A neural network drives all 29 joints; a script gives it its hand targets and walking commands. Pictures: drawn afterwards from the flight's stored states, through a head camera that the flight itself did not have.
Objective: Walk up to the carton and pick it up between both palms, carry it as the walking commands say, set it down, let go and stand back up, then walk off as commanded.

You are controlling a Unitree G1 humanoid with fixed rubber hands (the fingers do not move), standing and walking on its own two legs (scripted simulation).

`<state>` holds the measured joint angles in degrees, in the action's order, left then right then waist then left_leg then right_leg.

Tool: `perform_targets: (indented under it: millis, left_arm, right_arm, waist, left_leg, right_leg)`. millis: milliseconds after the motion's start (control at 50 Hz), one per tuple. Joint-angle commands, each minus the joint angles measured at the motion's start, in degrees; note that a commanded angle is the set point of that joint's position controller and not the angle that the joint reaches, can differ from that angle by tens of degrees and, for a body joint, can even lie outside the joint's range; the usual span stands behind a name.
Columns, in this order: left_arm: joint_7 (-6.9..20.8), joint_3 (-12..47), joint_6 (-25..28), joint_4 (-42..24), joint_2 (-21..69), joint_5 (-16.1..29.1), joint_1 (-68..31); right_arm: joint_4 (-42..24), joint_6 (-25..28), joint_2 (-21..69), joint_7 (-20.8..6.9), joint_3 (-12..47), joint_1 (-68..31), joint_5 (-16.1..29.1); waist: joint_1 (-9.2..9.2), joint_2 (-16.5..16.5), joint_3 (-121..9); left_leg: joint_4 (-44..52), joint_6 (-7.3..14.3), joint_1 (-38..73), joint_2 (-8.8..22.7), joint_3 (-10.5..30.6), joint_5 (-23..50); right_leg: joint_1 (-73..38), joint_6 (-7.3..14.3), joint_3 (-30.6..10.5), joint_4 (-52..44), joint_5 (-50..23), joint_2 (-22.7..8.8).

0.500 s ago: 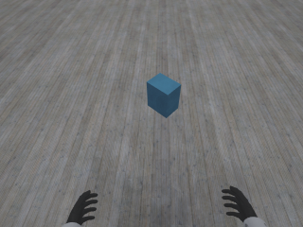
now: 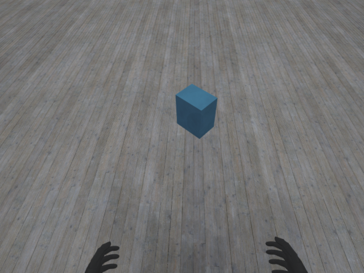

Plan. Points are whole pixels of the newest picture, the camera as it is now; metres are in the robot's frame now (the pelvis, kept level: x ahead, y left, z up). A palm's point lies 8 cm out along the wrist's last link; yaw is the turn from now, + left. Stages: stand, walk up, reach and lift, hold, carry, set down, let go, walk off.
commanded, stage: stand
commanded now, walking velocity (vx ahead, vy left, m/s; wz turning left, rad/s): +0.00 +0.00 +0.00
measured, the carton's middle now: (195, 111) +1.19 -0.08 -0.62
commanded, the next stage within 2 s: walk up in 1.98 s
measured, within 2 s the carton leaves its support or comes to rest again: neither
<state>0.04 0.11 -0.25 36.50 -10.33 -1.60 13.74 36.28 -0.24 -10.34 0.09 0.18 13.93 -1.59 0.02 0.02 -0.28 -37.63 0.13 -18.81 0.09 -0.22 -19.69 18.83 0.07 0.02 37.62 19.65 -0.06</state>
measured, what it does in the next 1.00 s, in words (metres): stands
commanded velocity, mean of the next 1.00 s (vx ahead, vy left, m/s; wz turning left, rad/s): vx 0.00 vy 0.00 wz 0.00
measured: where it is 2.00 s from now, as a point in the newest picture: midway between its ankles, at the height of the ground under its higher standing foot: outside the picture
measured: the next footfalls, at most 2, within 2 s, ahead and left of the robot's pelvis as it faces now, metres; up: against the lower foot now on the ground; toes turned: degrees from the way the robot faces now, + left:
none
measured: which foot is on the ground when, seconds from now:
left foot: down 0.00-1.00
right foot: down 0.00-1.00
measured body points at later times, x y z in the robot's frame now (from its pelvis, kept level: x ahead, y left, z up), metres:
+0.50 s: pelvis +0.00 +0.00 +0.00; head +0.01 +0.00 +0.45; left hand +0.13 +0.23 -0.11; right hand +0.13 -0.23 -0.11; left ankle +0.00 +0.12 -0.72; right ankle +0.00 -0.12 -0.72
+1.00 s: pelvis +0.00 +0.00 +0.01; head +0.01 +0.00 +0.46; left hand +0.11 +0.23 -0.11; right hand +0.11 -0.23 -0.11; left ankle +0.00 +0.12 -0.72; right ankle +0.00 -0.12 -0.72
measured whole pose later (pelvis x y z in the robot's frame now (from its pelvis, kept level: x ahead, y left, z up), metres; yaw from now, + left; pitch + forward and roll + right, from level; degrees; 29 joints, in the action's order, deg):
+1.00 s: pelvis +0.00 +0.00 +0.01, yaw +0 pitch +0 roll +0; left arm -0.6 -1.5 -0.1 40.6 -9.8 -1.5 15.0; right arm 40.8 -0.1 -9.9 0.6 -1.4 14.9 -1.4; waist 0.0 0.0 0.2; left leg -34.5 0.2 -16.8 0.1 -0.2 -18.1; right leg 16.8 0.1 0.0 34.5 18.0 -0.1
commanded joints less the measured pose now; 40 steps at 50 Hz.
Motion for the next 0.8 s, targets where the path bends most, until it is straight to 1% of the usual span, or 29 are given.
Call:
perform_targets:
  millis: [0,780]
  left_arm:
    - [-0.15,-1.38,0.83,-4.16,-4.59,-0.01,-0.90]
    - [-0.58,-2.63,0.87,-0.74,-4.31,0.10,0.94]
  right_arm:
    - [-4.15,0.82,-4.64,0.14,-1.41,-0.87,-0.02]
    - [-0.36,0.87,-4.46,0.52,-2.61,0.71,0.16]
  waist:
    - [0.00,-0.08,-2.21]
    - [0.02,-0.06,-1.28]
  left_leg:
    - [6.57,1.46,0.51,2.26,3.08,8.28]
    - [8.53,2.05,1.89,2.69,3.63,9.49]
  right_leg:
    - [-0.60,1.50,-3.03,-6.46,-8.22,-2.20]
    - [-1.94,2.08,-3.59,-8.43,-9.43,-2.66]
